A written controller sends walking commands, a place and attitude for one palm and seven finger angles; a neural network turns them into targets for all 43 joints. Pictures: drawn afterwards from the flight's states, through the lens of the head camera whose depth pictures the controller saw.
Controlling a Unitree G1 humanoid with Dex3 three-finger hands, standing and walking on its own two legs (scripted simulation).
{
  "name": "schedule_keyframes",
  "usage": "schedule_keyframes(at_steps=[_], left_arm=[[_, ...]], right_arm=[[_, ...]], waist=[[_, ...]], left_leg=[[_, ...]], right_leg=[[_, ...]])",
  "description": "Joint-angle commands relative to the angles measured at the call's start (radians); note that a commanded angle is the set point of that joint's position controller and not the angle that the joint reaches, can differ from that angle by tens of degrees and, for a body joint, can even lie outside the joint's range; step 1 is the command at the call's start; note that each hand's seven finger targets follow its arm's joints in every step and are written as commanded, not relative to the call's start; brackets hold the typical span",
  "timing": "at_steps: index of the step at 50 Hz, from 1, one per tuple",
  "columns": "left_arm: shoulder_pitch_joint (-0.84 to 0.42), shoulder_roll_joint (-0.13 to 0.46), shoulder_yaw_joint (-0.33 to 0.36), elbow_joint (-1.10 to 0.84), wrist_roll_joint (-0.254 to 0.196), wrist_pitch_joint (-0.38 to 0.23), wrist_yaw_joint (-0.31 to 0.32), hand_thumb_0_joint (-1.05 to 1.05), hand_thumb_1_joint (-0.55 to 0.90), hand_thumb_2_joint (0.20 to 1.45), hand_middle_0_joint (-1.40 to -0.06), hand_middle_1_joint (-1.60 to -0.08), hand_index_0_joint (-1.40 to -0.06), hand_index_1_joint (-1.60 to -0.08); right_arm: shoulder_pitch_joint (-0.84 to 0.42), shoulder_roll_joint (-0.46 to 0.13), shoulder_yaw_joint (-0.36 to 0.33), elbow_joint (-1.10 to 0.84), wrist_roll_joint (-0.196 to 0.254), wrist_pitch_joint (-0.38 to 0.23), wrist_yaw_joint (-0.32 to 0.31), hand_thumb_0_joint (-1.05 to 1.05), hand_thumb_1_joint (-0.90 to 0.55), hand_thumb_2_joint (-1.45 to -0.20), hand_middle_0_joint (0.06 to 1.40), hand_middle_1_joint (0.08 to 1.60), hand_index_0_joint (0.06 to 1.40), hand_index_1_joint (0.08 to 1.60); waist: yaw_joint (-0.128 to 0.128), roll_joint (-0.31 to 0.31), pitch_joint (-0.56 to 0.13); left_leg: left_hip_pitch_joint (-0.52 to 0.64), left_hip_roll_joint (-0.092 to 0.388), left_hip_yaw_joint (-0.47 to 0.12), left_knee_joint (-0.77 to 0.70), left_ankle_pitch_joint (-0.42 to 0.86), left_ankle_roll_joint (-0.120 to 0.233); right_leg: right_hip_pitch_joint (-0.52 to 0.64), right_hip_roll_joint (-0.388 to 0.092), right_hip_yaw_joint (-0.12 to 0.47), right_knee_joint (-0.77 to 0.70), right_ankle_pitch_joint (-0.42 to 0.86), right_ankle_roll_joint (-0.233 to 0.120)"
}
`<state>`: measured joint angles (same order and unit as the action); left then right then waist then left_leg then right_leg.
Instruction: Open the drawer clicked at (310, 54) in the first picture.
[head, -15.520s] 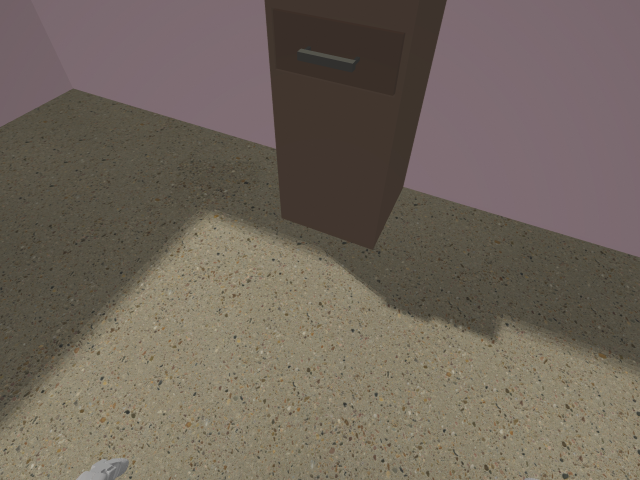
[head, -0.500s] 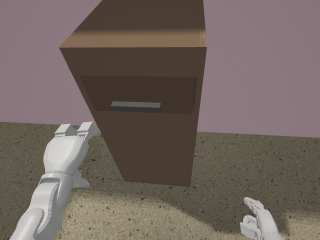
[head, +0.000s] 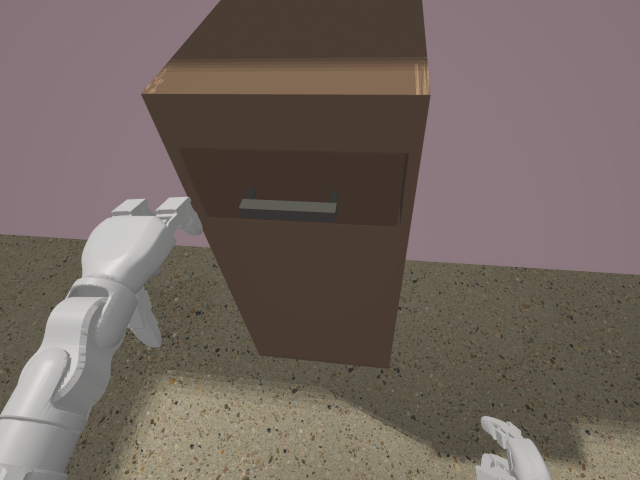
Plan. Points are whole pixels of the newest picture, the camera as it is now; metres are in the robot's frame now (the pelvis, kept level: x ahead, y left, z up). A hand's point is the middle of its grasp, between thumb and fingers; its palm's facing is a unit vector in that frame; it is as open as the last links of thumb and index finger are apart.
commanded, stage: raise the hand with hooked fingers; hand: left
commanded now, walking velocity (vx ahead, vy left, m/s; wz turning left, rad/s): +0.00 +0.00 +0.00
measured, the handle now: (290, 202) +0.55 +0.14 +0.00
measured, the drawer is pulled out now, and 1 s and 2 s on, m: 0.00 0.00 0.00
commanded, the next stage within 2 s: move the hooked fingers above the handle in 0.22 s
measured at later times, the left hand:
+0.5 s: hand (181, 279) +0.31 +0.21 +0.10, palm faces +0.01 -0.07 -1.00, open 13.8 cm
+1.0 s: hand (232, 238) +0.39 +0.18 +0.08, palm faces +0.01 -0.06 -1.00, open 13.8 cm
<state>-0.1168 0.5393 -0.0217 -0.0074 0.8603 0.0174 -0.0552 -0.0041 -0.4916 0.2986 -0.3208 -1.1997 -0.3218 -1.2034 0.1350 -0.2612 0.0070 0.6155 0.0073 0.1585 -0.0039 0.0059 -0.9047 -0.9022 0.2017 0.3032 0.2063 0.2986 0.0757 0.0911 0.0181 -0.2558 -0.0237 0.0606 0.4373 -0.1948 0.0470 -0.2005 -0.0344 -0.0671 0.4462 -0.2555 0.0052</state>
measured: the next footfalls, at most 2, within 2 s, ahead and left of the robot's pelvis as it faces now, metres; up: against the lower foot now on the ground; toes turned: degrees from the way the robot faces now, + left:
none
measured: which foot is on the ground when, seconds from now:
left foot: down 0.00-1.00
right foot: down 0.00-1.00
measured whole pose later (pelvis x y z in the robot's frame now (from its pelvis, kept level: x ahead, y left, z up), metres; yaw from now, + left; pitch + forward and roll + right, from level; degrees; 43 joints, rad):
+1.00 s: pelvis +0.02 -0.02 -0.01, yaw -1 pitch +5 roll +1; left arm -0.36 0.45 -0.14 0.31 0.93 0.02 0.06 0.00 -0.49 0.30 -0.32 -1.20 -0.32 -1.20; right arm 0.20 -0.28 -0.04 0.66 0.03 0.16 -0.03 0.01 -0.91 -0.90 0.20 0.30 0.20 0.30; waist 0.03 0.07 -0.03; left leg -0.34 0.00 0.06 0.49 -0.24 0.02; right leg -0.30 -0.02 -0.06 0.53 -0.31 -0.02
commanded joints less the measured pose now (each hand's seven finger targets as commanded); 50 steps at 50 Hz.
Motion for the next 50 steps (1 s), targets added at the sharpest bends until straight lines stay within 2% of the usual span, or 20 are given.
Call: schedule_keyframes(at_steps=[1,4,6,9,13,16,19,21,23,25,27,30,31,33,36,40,41,44,47,50], left_arm=[[-0.243,0.212,0.155,-0.241,0.0,-0.054,0.071,0.0,-0.5,0.3,-0.3,-1.2,-0.3,-1.2],[-0.252,0.243,0.196,-0.235,0.0,-0.064,0.111,0.0,-0.5,0.3,-0.3,-1.2,-0.3,-1.2],[-0.256,0.216,0.174,-0.192,0.004,-0.055,0.131,0.0,-0.5,0.3,-0.3,-1.2,-0.3,-1.2],[-0.266,0.22,0.171,-0.182,0.009,-0.037,0.142,0.0,-0.5,0.3,-0.3,-1.2,-0.3,-1.2],[-0.266,0.189,0.12,-0.183,0.009,-0.017,0.124,0.0,-0.5,0.3,-0.3,-1.2,-0.3,-1.2],[-0.256,0.191,0.116,-0.168,0.009,-0.013,0.105,0.0,-0.5,0.3,-0.3,-1.2,-0.3,-1.2],[-0.309,0.196,0.116,-0.104,0.012,-0.016,0.094,0.0,-0.5,0.3,-0.3,-1.2,-0.3,-1.2],[-0.348,0.197,0.109,-0.071,0.02,-0.029,0.095,0.0,-0.5,0.3,-0.3,-1.2,-0.3,-1.2],[-0.431,0.153,0.055,-0.068,0.029,-0.042,0.101,0.0,-0.5,0.3,-0.3,-1.2,-0.3,-1.2],[-0.468,0.165,0.063,-0.063,0.037,-0.053,0.114,0.0,-0.5,0.3,-0.3,-1.2,-0.3,-1.2],[-0.494,0.181,0.074,-0.031,0.046,-0.056,0.126,0.0,-0.5,0.3,-0.3,-1.2,-0.3,-1.2],[-0.527,0.135,0.033,0.018,0.051,-0.043,0.136,0.0,-0.5,0.3,-0.3,-1.2,-0.3,-1.2],[-0.528,0.16,0.055,0.036,0.054,-0.038,0.141,0.0,-0.5,0.3,-0.3,-1.2,-0.3,-1.2],[-0.531,0.145,0.04,0.058,0.06,-0.022,0.145,0.0,-0.5,0.3,-0.3,-1.2,-0.3,-1.2],[-0.549,0.151,0.043,0.132,0.061,-0.001,0.142,0.0,-0.5,0.3,-0.3,-1.2,-0.3,-1.2],[-0.586,0.162,0.042,0.089,0.072,-0.012,0.142,0.0,-0.5,0.3,-0.3,-1.2,-0.3,-1.2],[-0.593,0.133,0.019,0.09,0.066,-0.014,0.142,0.0,-0.5,0.3,-0.3,-1.2,-0.3,-1.2],[-0.538,0.153,0.058,0.107,0.062,-0.016,0.147,0.0,-0.5,0.3,-0.3,-1.2,-0.3,-1.2],[-0.586,0.094,-0.001,0.128,0.073,-0.001,0.159,0.0,-0.5,0.3,-0.3,-1.2,-0.3,-1.2],[-0.633,0.13,0.021,0.145,0.088,0.011,0.176,0.0,-0.5,0.3,-0.3,-1.2,-0.3,-1.2]], right_arm=[[-0.121,-0.108,-0.043,-0.154,0.0,-0.054,-0.005,0.0,-0.9,-0.9,0.2,0.3,0.2,0.3],[-0.123,-0.111,-0.047,-0.145,0.002,-0.062,-0.008,0.0,-0.9,-0.9,0.2,0.3,0.2,0.3],[-0.117,-0.106,-0.049,-0.129,0.007,-0.062,-0.011,0.0,-0.9,-0.9,0.2,0.3,0.2,0.3],[-0.13,-0.11,-0.05,-0.129,0.011,-0.064,-0.011,0.0,-0.9,-0.9,0.2,0.3,0.2,0.3],[-0.141,-0.109,-0.048,-0.131,0.012,-0.062,-0.017,0.0,-0.9,-0.9,0.2,0.3,0.2,0.3],[-0.145,-0.108,-0.042,-0.131,0.011,-0.059,-0.018,0.0,-0.9,-0.9,0.2,0.3,0.2,0.3],[-0.138,-0.112,-0.037,-0.123,0.013,-0.057,-0.028,0.0,-0.9,-0.9,0.2,0.3,0.2,0.3],[-0.131,-0.107,-0.036,-0.116,0.013,-0.059,-0.033,0.0,-0.9,-0.9,0.2,0.3,0.2,0.3],[-0.124,-0.102,-0.037,-0.116,0.014,-0.063,-0.036,0.0,-0.9,-0.9,0.2,0.3,0.2,0.3],[-0.111,-0.101,-0.039,-0.114,0.012,-0.071,-0.036,0.0,-0.9,-0.9,0.2,0.3,0.2,0.3],[-0.102,-0.103,-0.042,-0.107,0.011,-0.068,-0.039,0.0,-0.9,-0.9,0.2,0.3,0.2,0.3],[-0.09,-0.1,-0.042,-0.102,0.015,-0.065,-0.035,0.0,-0.9,-0.9,0.2,0.3,0.2,0.3],[-0.084,-0.104,-0.045,-0.099,0.014,-0.062,-0.035,0.0,-0.9,-0.9,0.2,0.3,0.2,0.3],[-0.083,-0.104,-0.045,-0.103,0.016,-0.055,-0.033,0.0,-0.9,-0.9,0.2,0.3,0.2,0.3],[-0.07,-0.111,-0.045,-0.097,0.02,-0.046,-0.036,0.0,-0.9,-0.9,0.2,0.3,0.2,0.3],[-0.054,-0.113,-0.055,-0.111,0.018,-0.044,-0.035,0.0,-0.9,-0.9,0.2,0.3,0.2,0.3],[-0.049,-0.11,-0.057,-0.109,0.018,-0.043,-0.033,0.0,-0.9,-0.9,0.2,0.3,0.2,0.3],[-0.031,-0.117,-0.066,-0.109,0.019,-0.039,-0.028,0.0,-0.9,-0.9,0.2,0.3,0.2,0.3],[-0.019,-0.116,-0.07,-0.099,0.024,-0.034,-0.025,0.0,-0.9,-0.9,0.2,0.3,0.2,0.3],[-0.004,-0.12,-0.075,-0.092,0.023,-0.033,-0.027,0.0,-0.9,-0.9,0.2,0.3,0.2,0.3]], waist=[[0.013,-0.034,-0.276],[0.018,-0.029,-0.282],[0.011,-0.045,-0.259],[0.012,-0.046,-0.264],[0.004,-0.049,-0.258],[0.002,-0.054,-0.232],[-0.011,-0.106,-0.205],[-0.013,-0.103,-0.199],[-0.025,-0.074,-0.212],[-0.018,-0.064,-0.265],[-0.018,-0.07,-0.279],[-0.024,-0.062,-0.285],[-0.021,-0.066,-0.291],[-0.017,-0.062,-0.299],[-0.025,-0.119,-0.291],[-0.018,-0.072,-0.372],[-0.026,-0.072,-0.367],[-0.02,-0.112,-0.372],[-0.04,-0.099,-0.343],[-0.04,-0.111,-0.377]], left_leg=[[0.141,0.007,-0.079,-0.049,0.239,-0.018],[0.132,0.001,-0.072,-0.043,0.227,-0.016],[0.118,0.0,-0.065,-0.048,0.193,-0.016],[0.116,-0.004,-0.061,-0.048,0.181,-0.014],[0.119,-0.008,-0.051,-0.054,0.154,-0.01],[0.108,-0.009,-0.051,-0.059,0.145,-0.008],[0.089,-0.011,-0.046,-0.057,0.117,-0.006],[0.085,-0.012,-0.043,-0.056,0.1,-0.004],[0.103,-0.014,-0.044,-0.047,0.097,-0.005],[0.115,-0.016,-0.047,-0.038,0.114,-0.004],[0.105,-0.019,-0.043,-0.03,0.131,-0.003],[0.096,-0.018,-0.042,-0.02,0.148,-0.005],[0.093,-0.017,-0.044,-0.019,0.157,-0.006],[0.085,-0.018,-0.04,-0.015,0.172,-0.005],[0.05,-0.018,-0.034,-0.01,0.159,-0.001],[0.073,-0.02,-0.035,0.011,0.226,0.002],[0.076,-0.019,-0.035,0.018,0.238,0.003],[0.058,-0.019,-0.034,0.028,0.28,0.002],[0.061,-0.015,-0.031,0.037,0.271,0.002],[0.059,-0.016,-0.029,0.048,0.274,0.004]], right_leg=[[0.04,0.05,0.024,-0.042,0.153,-0.039],[0.041,0.051,0.032,-0.045,0.153,-0.038],[0.024,0.048,0.029,-0.048,0.13,-0.036],[0.032,0.049,0.036,-0.051,0.124,-0.036],[0.033,0.041,0.041,-0.059,0.121,-0.03],[0.037,0.042,0.04,-0.064,0.117,-0.031],[0.02,0.043,0.042,-0.077,0.096,-0.027],[0.007,0.04,0.042,-0.077,0.08,-0.026],[-0.019,0.041,0.042,-0.072,0.074,-0.028],[-0.004,0.04,0.045,-0.06,0.083,-0.031],[0.006,0.04,0.048,-0.053,0.117,-0.03],[-0.003,0.039,0.045,-0.039,0.138,-0.033],[0.001,0.042,0.044,-0.033,0.149,-0.035],[0.006,0.042,0.045,-0.025,0.171,-0.036],[0.014,0.039,0.048,-0.021,0.18,-0.031],[0.04,0.039,0.056,0.01,0.25,-0.035],[0.031,0.039,0.054,0.014,0.272,-0.035],[0.046,0.043,0.052,0.029,0.326,-0.034],[-0.015,0.047,0.046,0.037,0.309,-0.033],[-0.004,0.047,0.052,0.043,0.313,-0.034]])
